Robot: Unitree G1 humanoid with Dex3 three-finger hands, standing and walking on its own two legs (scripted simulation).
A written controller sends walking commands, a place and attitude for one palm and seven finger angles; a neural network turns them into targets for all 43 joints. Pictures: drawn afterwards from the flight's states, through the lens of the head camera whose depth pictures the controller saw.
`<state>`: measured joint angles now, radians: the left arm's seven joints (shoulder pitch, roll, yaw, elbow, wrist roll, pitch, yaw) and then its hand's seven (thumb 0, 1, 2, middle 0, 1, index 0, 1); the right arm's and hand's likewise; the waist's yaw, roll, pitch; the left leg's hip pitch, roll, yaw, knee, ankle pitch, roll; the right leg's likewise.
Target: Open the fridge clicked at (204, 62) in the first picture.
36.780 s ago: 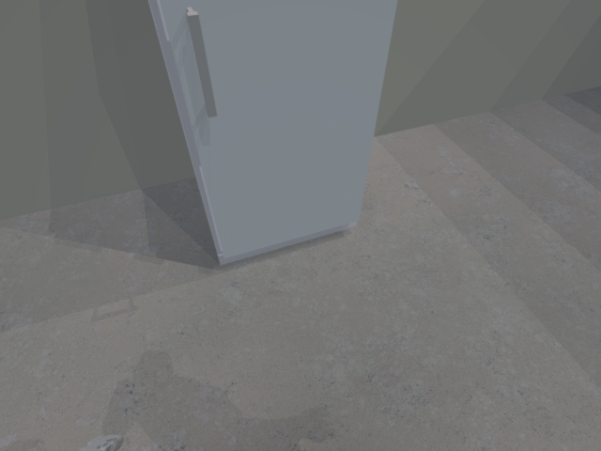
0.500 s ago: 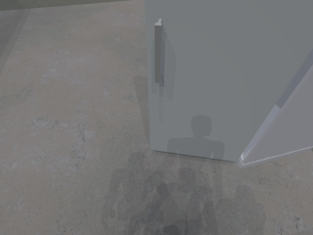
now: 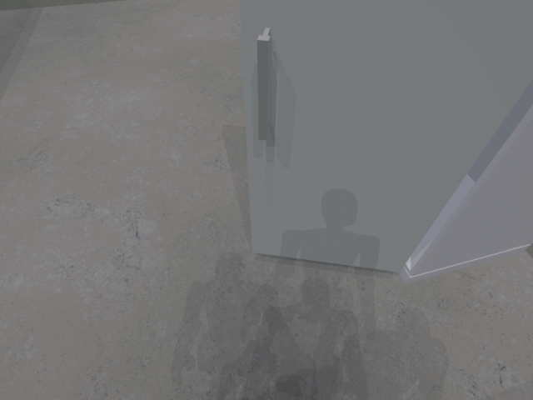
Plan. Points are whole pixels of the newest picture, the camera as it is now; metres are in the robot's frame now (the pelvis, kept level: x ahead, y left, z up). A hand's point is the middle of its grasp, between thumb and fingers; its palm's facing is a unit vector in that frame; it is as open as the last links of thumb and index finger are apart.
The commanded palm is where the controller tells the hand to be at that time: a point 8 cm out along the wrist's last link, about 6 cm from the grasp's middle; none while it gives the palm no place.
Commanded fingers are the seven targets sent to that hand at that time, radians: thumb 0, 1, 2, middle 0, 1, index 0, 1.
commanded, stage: look to check the result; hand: left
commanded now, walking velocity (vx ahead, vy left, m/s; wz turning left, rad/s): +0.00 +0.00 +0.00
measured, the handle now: (265, 88) +0.72 +0.04 +0.09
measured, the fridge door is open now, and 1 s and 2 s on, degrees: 66 66 66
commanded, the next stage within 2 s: stand and wait in 0.24 s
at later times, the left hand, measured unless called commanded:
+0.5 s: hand out of the picture +0.05 +0.19 -0.17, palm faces +0.00 -0.98 -0.22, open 7.4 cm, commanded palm none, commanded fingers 0.00 0.90 0.90 -0.20 -0.30 -0.20 -0.30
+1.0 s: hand out of the picture +0.07 +0.20 -0.17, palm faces -0.01 -0.97 -0.26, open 7.4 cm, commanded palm none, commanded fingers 0.00 0.90 0.90 -0.20 -0.30 -0.20 -0.30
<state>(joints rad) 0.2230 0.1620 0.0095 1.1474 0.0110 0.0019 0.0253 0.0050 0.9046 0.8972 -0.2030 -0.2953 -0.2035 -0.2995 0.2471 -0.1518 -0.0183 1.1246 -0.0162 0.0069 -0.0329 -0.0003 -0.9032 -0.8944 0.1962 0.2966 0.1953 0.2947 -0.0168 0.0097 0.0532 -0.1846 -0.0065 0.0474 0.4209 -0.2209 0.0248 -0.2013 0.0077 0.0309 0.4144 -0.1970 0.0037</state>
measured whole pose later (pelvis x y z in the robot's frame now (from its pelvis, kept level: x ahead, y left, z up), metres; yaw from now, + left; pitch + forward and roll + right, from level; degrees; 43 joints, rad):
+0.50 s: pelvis +0.01 +0.00 +0.00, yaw +0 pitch -1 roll +0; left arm 0.18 0.19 0.01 1.14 0.01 0.00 0.02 0.00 0.90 0.90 -0.20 -0.30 -0.20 -0.30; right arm 0.21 -0.19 -0.02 1.13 -0.02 0.00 -0.03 0.00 -0.90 -0.89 0.20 0.30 0.20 0.29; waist -0.02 0.00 0.05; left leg -0.15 0.00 0.05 0.39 -0.22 0.02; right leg -0.17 0.01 0.03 0.39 -0.20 0.00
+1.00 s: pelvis +0.02 -0.01 +0.00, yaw +0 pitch -1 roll +0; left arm 0.15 0.24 0.02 1.14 0.01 0.00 0.01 0.01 0.90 0.90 -0.20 -0.30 -0.20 -0.30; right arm 0.16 -0.24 -0.02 1.13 -0.02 0.00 -0.03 0.00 -0.90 -0.89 0.20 0.30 0.20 0.29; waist -0.02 0.00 0.06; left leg -0.13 0.00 0.04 0.36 -0.21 0.01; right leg -0.15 0.02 0.03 0.36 -0.19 -0.01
